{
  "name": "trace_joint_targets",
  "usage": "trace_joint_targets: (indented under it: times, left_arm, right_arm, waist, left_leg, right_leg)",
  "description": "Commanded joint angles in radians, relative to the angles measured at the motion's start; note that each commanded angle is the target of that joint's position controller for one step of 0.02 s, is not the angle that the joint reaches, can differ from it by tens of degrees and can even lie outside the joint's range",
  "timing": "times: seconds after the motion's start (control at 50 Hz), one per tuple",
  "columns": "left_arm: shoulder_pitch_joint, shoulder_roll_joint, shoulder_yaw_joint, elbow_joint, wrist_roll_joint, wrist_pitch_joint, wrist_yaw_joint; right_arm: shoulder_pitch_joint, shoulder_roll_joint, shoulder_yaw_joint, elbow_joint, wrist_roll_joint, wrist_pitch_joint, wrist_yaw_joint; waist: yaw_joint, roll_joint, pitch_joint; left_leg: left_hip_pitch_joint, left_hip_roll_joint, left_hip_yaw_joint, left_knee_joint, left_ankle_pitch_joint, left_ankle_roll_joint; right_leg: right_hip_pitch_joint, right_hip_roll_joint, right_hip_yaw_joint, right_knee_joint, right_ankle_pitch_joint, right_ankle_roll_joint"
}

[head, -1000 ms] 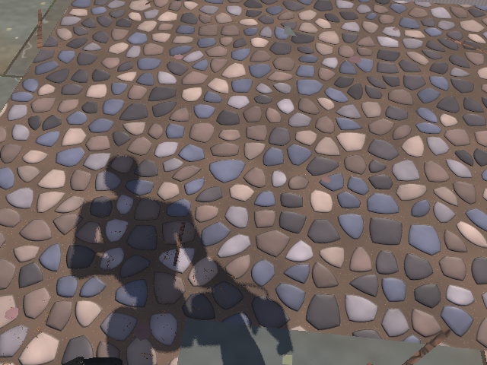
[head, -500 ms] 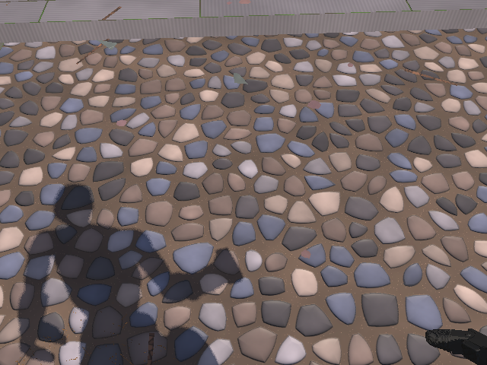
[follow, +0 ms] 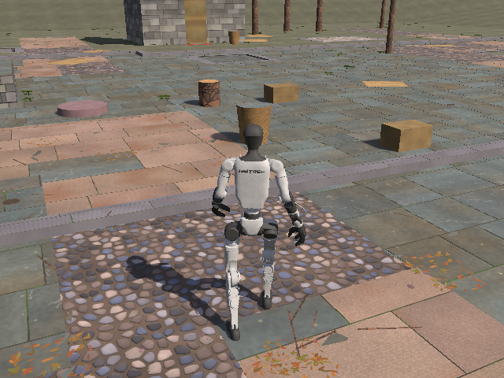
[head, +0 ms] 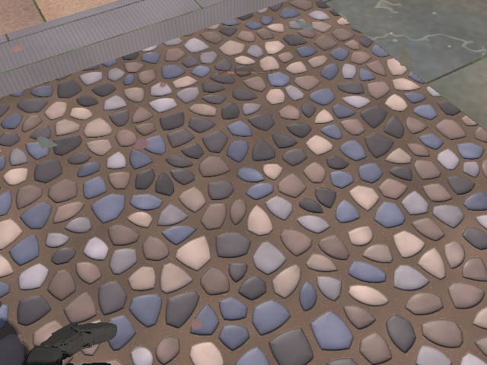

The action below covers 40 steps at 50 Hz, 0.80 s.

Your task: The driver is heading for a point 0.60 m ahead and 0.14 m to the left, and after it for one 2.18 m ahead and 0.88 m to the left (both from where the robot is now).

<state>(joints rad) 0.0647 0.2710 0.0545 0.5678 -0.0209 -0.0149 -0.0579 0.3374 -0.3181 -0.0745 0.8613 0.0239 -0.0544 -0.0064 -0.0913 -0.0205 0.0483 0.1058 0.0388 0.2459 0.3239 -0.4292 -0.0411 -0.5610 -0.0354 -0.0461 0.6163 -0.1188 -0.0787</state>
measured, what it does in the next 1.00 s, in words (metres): walks ahead, turning left: right foot, then left foot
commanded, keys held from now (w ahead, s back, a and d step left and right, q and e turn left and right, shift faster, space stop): w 0.20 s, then w+q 0.46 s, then q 0.34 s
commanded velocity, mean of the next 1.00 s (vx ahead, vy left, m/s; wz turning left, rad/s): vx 0.42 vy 0.00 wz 0.20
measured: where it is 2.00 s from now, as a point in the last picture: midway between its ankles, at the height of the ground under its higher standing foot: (216, 307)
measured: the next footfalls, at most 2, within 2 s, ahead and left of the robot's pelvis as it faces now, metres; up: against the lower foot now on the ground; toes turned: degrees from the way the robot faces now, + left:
right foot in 0.02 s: +0.18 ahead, -0.10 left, +0.00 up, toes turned -3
left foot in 0.56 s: +0.50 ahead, +0.12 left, +0.00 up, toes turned +4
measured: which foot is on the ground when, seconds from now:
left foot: down 0.00-0.04, up 0.06-0.54, down 0.56-1.00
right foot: up 0.00-0.00, down 0.02-0.58, up 0.60-1.00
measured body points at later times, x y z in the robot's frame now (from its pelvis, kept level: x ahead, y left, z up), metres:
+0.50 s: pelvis +0.29 +0.00 +0.01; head +0.31 +0.00 +0.46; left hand +0.34 +0.29 -0.11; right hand +0.47 -0.24 -0.09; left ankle +0.47 +0.12 -0.70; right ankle +0.14 -0.10 -0.72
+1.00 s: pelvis +0.55 +0.03 +0.01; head +0.58 +0.05 +0.46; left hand +0.67 +0.34 -0.07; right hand +0.72 -0.23 -0.10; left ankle +0.47 +0.11 -0.72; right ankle +0.71 -0.04 -0.72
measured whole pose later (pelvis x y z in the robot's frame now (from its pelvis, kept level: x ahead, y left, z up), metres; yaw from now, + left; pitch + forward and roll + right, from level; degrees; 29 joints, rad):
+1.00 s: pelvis +0.55 +0.03 +0.01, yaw +19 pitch +2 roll +1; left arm 0.08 0.29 0.04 0.68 0.01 -0.07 0.00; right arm 0.28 -0.31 -0.08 0.72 0.02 0.02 -0.04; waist -0.06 -0.02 0.02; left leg -0.20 -0.15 -0.21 0.53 -0.35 0.06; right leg -0.49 0.03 0.11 0.48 -0.01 0.05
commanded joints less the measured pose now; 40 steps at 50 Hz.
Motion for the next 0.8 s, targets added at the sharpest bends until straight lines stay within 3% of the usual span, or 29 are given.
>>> trace_joint_targets:
  times: [0.02, 0.04, 0.06, 0.08, 0.1, 0.12, 0.14, 0.16, 0.22, 0.32, 0.38, 0.44, 0.48, 0.52, 0.54, 0.56, 0.58, 0.6, 0.62, 0.64, 0.66, 0.68, 0.7, 0.76, 0.8]
  left_arm:
    - [0.308, 0.198, 0.096, 0.006, 0.0, 0.002, 0.02]
    - [0.377, 0.284, 0.11, 0.027, -0.007, 0.008, 0.042]
    - [0.357, 0.302, 0.098, -0.011, -0.003, -0.013, 0.035]
    - [0.35, 0.21, 0.073, 0.007, 0.005, -0.026, 0.027]
    - [0.308, 0.189, 0.064, 0.017, 0.007, -0.036, 0.026]
    - [0.238, 0.163, 0.055, 0.019, 0.008, -0.041, 0.027]
    - [0.189, 0.131, 0.043, 0.013, 0.017, -0.046, 0.028]
    - [0.166, 0.119, 0.036, 0.01, 0.025, -0.049, 0.03]
    - [0.172, 0.133, 0.038, 0.042, 0.021, -0.068, 0.037]
    - [0.214, 0.143, 0.036, 0.098, 0.029, -0.073, 0.053]
    - [0.252, 0.163, 0.041, 0.137, 0.027, -0.076, 0.055]
    - [0.277, 0.166, 0.047, 0.175, 0.02, -0.066, 0.057]
    - [0.273, 0.174, 0.052, 0.187, 0.014, -0.053, 0.064]
    - [0.247, 0.198, 0.058, 0.184, 0.014, -0.039, 0.074]
    - [0.233, 0.208, 0.06, 0.179, 0.015, -0.03, 0.081]
    - [0.228, 0.198, 0.053, 0.172, 0.017, -0.022, 0.091]
    - [0.301, 0.141, 0.031, 0.135, 0.035, -0.035, 0.094]
    - [0.336, 0.059, -0.002, 0.128, 0.047, -0.065, 0.076]
    - [0.263, 0.143, 0.015, 0.117, 0.011, -0.098, 0.055]
    - [0.176, 0.156, 0.014, 0.086, -0.016, -0.116, 0.045]
    - [0.13, 0.147, 0.011, 0.073, -0.002, -0.126, 0.048]
    - [0.115, 0.16, 0.022, 0.072, 0.022, -0.122, 0.057]
    - [0.13, 0.161, 0.026, 0.072, 0.033, -0.111, 0.06]
    - [0.18, 0.119, 0.017, 0.081, 0.042, -0.077, 0.073]
    - [0.145, 0.095, 0.008, 0.076, 0.044, -0.065, 0.08]
  right_arm:
    - [-0.043, -0.188, -0.039, -0.063, 0.008, 0.0, -0.015]
    - [0.01, -0.062, 0.002, -0.094, -0.044, -0.01, -0.007]
    - [0.031, -0.051, 0.022, -0.127, -0.031, -0.044, 0.008]
    - [-0.078, -0.146, -0.005, -0.134, 0.013, -0.064, 0.021]
    - [-0.129, -0.139, 0.0, -0.155, 0.026, -0.075, 0.025]
    - [-0.138, -0.122, 0.002, -0.141, 0.007, -0.077, 0.016]
    - [-0.125, -0.126, -0.003, -0.13, -0.011, -0.069, 0.012]
    - [-0.095, -0.122, -0.004, -0.118, -0.014, -0.057, 0.015]
    - [-0.08, -0.079, 0.003, -0.104, -0.022, -0.028, 0.013]
    - [-0.212, -0.038, 0.02, -0.128, -0.01, -0.026, 0.025]
    - [-0.292, -0.029, 0.027, -0.154, 0.001, -0.03, 0.039]
    - [-0.34, -0.034, 0.026, -0.186, 0.002, -0.031, 0.057]
    - [-0.344, -0.038, 0.025, -0.204, -0.003, -0.032, 0.071]
    - [-0.281, -0.065, 0.011, -0.204, -0.009, -0.027, 0.076]
    - [-0.189, -0.098, -0.008, -0.188, -0.011, -0.023, 0.072]
    - [-0.046, -0.147, -0.035, -0.156, -0.01, -0.02, 0.063]
    - [0.087, -0.254, -0.068, -0.146, -0.013, -0.013, 0.048]
    - [0.085, -0.243, -0.06, -0.156, 0.007, -0.017, 0.049]
    - [0.091, -0.174, -0.038, -0.159, 0.002, -0.017, 0.048]
    - [0.051, -0.144, -0.031, -0.167, -0.005, -0.017, 0.042]
    - [-0.008, -0.133, -0.027, -0.178, -0.01, -0.018, 0.04]
    - [-0.068, -0.107, -0.018, -0.196, -0.019, -0.019, 0.036]
    - [-0.102, -0.104, -0.015, -0.216, -0.029, -0.016, 0.032]
    - [-0.121, -0.131, -0.025, -0.219, -0.026, -0.011, 0.016]
    - [-0.116, -0.156, -0.035, -0.211, -0.015, 0.003, 0.001]
  waist:
    - [0.24, 0.075, -0.187]
    - [0.199, -0.162, -0.266]
    - [0.165, -0.227, -0.448]
    - [0.217, -0.086, -0.364]
    - [0.193, -0.075, -0.224]
    - [0.147, 0.003, -0.152]
    - [0.113, -0.011, -0.114]
    - [0.085, -0.032, -0.107]
    - [0.066, -0.024, -0.085]
    - [0.123, -0.031, -0.019]
    - [0.161, -0.03, 0.018]
    - [0.176, -0.018, 0.044]
    - [0.165, -0.025, 0.036]
    - [0.122, -0.058, -0.024]
    - [0.069, -0.066, -0.089]
    - [-0.005, -0.038, -0.172]
    - [-0.016, 0.125, -0.307]
    - [0.024, 0.288, -0.419]
    - [-0.026, 0.194, -0.405]
    - [-0.025, 0.133, -0.276]
    - [0.011, 0.036, -0.165]
    - [0.048, 0.026, -0.112]
    - [0.079, 0.049, -0.09]
    - [0.12, 0.055, -0.091]
    - [0.111, 0.072, -0.109]
  left_leg:
    - [-0.198, 0.186, -0.033, 0.468, 1.042, 0.101]
    - [-0.57, 0.081, -0.036, 0.812, 0.246, 0.056]
    - [-0.802, -0.068, -0.251, 1.053, -0.186, 0.033]
    - [-0.895, -0.003, -0.334, 1.073, -0.094, 0.042]
    - [-0.906, 0.036, -0.312, 1.011, -0.009, 0.058]
    - [-0.856, 0.08, -0.307, 0.929, 0.062, 0.055]
    - [-0.792, 0.105, -0.31, 0.864, 0.106, 0.047]
    - [-0.733, 0.117, -0.313, 0.843, 0.135, 0.04]
    - [-0.717, 0.116, -0.291, 0.751, 0.21, 0.002]
    - [-0.752, 0.098, -0.279, 0.458, 0.519, 0.001]
    - [-0.74, 0.066, -0.271, 0.335, 0.593, 0.022]
    - [-0.805, 0.047, -0.281, 0.267, 0.534, 0.057]
    - [-0.814, 0.031, -0.264, 0.245, 0.443, 0.086]
    - [-0.702, -0.025, -0.204, 0.248, 0.335, 0.121]
    - [-0.574, -0.069, -0.17, 0.246, 0.306, 0.144]
    - [-0.353, -0.099, -0.175, 0.215, 0.35, 0.177]
    - [0.026, 0.113, -0.524, 0.226, 0.359, 0.303]
    - [0.269, 0.288, -1.03, 0.056, 0.202, 0.459]
    - [0.28, 0.275, -1.017, -0.005, 0.08, 0.414]
    - [0.162, 0.242, -0.88, -0.015, 0.091, 0.372]
    - [0.0, 0.206, -0.78, -0.032, 0.186, 0.348]
    - [-0.122, 0.179, -0.704, -0.041, 0.379, 0.334]
    - [-0.211, 0.157, -0.659, -0.045, 0.573, 0.337]
    - [-0.34, 0.114, -0.526, -0.032, 0.928, 0.337]
    - [-0.385, 0.065, -0.465, -0.009, 0.951, 0.301]
  right_leg:
    - [0.513, 0.095, -0.022, -0.083, 0.007, -0.097]
    - [0.845, -0.147, 0.358, -0.086, 0.017, -0.192]
    - [0.992, -0.335, 0.882, -0.265, -0.184, -0.361]
    - [0.93, -0.304, 0.763, -0.315, -0.205, -0.294]
    - [0.784, -0.266, 0.607, -0.321, -0.144, -0.253]
    - [0.637, -0.219, 0.495, -0.327, -0.043, -0.215]
    - [0.533, -0.185, 0.418, -0.345, 0.076, -0.199]
    - [0.466, -0.166, 0.378, -0.372, 0.132, -0.195]
    - [0.392, -0.153, 0.275, -0.429, 0.243, -0.205]
    - [0.405, -0.114, 0.112, -0.474, 0.195, -0.139]
    - [0.453, -0.148, 0.074, -0.497, 0.138, -0.124]
    - [0.588, -0.196, 0.048, -0.463, 0.18, -0.111]
    - [0.664, -0.222, 0.033, -0.408, 0.297, -0.092]
    - [0.696, -0.216, 0.0, -0.282, 0.625, -0.061]
    - [0.688, -0.197, -0.027, -0.142, 0.789, -0.04]
    - [0.596, -0.154, -0.071, 0.073, 0.797, -0.003]
    - [0.255, -0.071, -0.089, 0.44, 0.458, 0.056]
    - [-0.073, 0.138, 0.04, 0.734, -0.412, 0.11]
    - [-0.184, 0.073, 0.188, 0.795, -0.411, 0.081]
    - [-0.221, 0.028, 0.17, 0.757, -0.342, 0.062]
    - [-0.209, -0.012, 0.153, 0.655, -0.28, 0.056]
    - [-0.145, -0.039, 0.147, 0.571, -0.245, 0.065]
    - [-0.08, -0.043, 0.142, 0.551, -0.243, 0.081]
    - [-0.007, -0.024, 0.104, 0.41, -0.217, 0.139]
    - [0.038, 0.012, 0.085, 0.271, -0.1, 0.163]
